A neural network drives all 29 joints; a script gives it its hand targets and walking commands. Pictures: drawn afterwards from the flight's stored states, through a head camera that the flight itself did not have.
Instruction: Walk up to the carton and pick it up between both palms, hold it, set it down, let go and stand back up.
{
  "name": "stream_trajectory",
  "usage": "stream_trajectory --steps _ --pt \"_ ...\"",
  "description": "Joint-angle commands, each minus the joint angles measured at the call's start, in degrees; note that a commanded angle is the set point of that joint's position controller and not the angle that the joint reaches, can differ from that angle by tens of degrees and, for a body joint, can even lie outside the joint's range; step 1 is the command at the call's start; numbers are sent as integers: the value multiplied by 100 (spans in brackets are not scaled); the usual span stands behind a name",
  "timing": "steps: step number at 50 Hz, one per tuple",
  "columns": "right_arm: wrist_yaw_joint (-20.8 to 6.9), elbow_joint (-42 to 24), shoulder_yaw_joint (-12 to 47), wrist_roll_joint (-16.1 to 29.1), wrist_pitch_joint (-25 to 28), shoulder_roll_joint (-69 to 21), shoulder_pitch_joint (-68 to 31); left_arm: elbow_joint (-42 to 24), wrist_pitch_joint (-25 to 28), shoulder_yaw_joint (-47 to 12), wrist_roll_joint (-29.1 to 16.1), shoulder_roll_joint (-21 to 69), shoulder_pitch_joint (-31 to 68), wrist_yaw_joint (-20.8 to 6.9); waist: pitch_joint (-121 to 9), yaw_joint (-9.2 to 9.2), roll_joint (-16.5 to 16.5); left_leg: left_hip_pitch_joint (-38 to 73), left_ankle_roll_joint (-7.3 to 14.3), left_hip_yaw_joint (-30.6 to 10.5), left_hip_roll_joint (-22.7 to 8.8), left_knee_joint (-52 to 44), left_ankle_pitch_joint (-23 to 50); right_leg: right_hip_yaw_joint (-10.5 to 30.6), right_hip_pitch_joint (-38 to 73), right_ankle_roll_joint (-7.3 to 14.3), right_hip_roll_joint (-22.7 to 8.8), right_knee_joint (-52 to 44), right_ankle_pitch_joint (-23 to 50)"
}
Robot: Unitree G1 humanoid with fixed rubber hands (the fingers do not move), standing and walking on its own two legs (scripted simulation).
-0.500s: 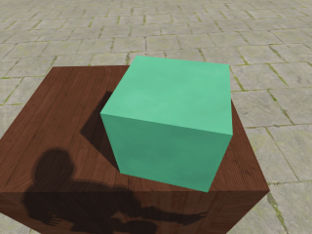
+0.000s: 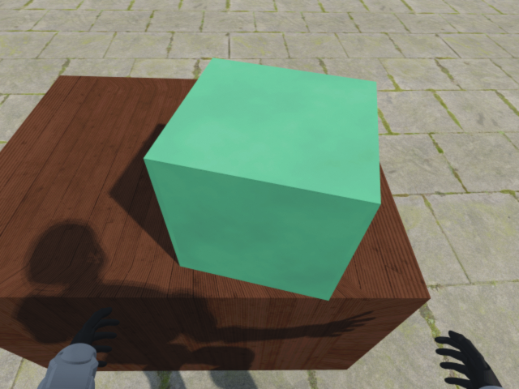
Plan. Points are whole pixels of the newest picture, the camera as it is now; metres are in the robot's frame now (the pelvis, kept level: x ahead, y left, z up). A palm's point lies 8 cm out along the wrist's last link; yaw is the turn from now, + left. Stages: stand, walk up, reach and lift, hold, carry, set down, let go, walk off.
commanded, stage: reach and lift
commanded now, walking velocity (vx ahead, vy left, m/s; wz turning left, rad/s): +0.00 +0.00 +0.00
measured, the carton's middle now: (271, 180) +0.47 +0.00 +0.04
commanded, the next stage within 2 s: none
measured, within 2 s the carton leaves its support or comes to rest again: neither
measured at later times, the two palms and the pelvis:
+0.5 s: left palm (61, 352) +0.19 +0.31 -0.03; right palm out of the picture +0.14 -0.25 -0.04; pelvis +0.01 +0.02 +0.02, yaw -3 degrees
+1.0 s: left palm (51, 336) +0.20 +0.30 +0.02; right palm (432, 364) +0.17 -0.21 +0.00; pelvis +0.02 +0.02 +0.02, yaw -3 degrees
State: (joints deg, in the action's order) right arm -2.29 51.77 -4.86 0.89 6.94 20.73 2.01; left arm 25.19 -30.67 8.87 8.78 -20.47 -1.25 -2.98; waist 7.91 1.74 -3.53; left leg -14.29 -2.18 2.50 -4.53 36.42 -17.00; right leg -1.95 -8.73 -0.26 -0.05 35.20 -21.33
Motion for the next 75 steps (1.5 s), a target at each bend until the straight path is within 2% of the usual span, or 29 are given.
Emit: stream_trajectory --steps 1,6,10,19,30,35,41,47,55,62,69,75 --pt "99 -1005 -177 48 15 878 55 -733 158 520 -1 -1141 158 58 -702 -86 485 1459 50 350 618 -590 957 -76 -758 -58 99 -998 2193" --pt "159 -1672 -144 29 -162 496 410 -812 365 498 -250 -1128 215 48 -422 -85 378 1316 136 548 657 -956 592 45 -794 -127 81 -1242 1796" --pt "263 -2101 -205 25 -205 350 687 -870 565 422 -420 -1163 12 -25 -562 -98 349 1511 128 601 650 -1126 724 -14 -682 -138 125 -1355 1913" --pt "469 -2790 -337 -29 -181 76 1060 -947 1052 160 -807 -1139 -395 -122 -681 -185 211 1804 75 610 559 -1413 1107 -62 -573 -47 201 -1666 1538" --pt "482 -3488 -228 89 -177 -244 1380 -1365 1675 148 -1140 -949 -707 -83 -551 -302 645 1938 -83 585 536 -1799 1573 62 -375 95 219 -2038 1162" --pt "555 -3841 -177 210 -178 -399 1580 -1559 1975 93 -1317 -974 -889 -142 -554 -304 680 1973 -108 566 547 -1820 1881 140 -198 124 226 -2126 1307" --pt "737 -4251 -100 378 -118 -547 1781 -1694 2403 41 -1622 -1099 -1101 -318 -579 -296 651 2073 -124 469 552 -1758 2243 222 -62 122 200 -2197 1548" --pt "935 -4647 28 544 -80 -687 1959 -1739 2796 59 -1912 -1253 -1285 -512 -525 -376 586 2134 -90 320 542 -1706 2414 281 -60 133 152 -2278 1597" --pt "1229 -5245 252 701 -81 -1014 2365 -1856 3295 34 -2191 -1439 -1520 -775 -309 -532 519 2170 -13 192 500 -1691 2240 355 -134 142 40 -2413 1397" --pt "1440 -5676 382 777 -65 -1307 2628 -2165 3684 -68 -2437 -1625 -1683 -851 -202 -653 670 2084 3 103 427 -1610 2061 415 -225 205 -22 -2412 1173" --pt "1600 -5935 433 846 3 -1510 2726 -2589 3986 -109 -2590 -1888 -1803 -837 -191 -602 889 1888 -42 4 328 -1477 2015 411 -230 256 -72 -2282 1128" --pt "1694 -6118 555 974 48 -1622 2782 -2771 4104 -125 -2724 -2026 -1953 -854 -235 -516 939 1772 -68 -87 256 -1371 2078 384 -212 275 -102 -2182 1212"
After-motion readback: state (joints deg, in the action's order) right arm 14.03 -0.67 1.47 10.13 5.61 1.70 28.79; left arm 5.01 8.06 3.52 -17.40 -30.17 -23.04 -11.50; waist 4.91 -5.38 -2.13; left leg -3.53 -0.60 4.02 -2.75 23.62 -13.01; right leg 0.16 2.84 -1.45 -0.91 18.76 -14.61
